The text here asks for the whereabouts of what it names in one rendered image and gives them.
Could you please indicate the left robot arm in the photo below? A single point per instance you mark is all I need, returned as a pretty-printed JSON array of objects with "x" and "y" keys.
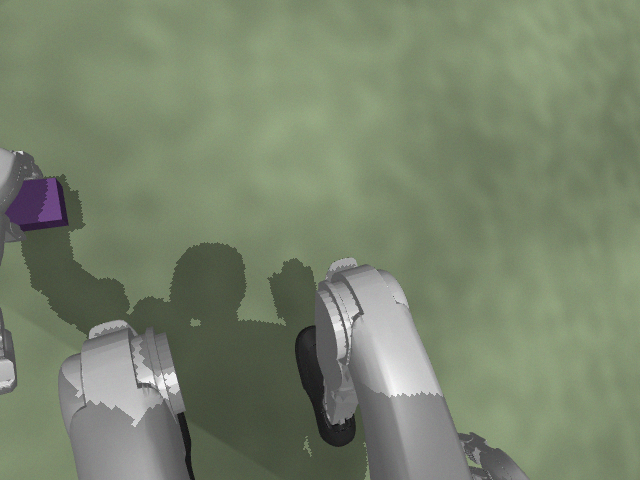
[{"x": 8, "y": 373}]

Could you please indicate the left robot hand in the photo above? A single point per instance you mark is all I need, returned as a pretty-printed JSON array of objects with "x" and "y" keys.
[{"x": 15, "y": 167}]

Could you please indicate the right robot hand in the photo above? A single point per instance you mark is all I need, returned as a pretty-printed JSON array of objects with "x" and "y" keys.
[{"x": 496, "y": 464}]

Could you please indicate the small box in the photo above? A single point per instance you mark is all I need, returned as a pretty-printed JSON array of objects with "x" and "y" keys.
[{"x": 39, "y": 204}]

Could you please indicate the left robot foot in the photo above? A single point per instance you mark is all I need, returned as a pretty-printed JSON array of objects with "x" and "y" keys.
[{"x": 187, "y": 443}]

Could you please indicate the right robot foot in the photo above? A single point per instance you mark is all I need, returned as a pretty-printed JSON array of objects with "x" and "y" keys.
[{"x": 312, "y": 381}]

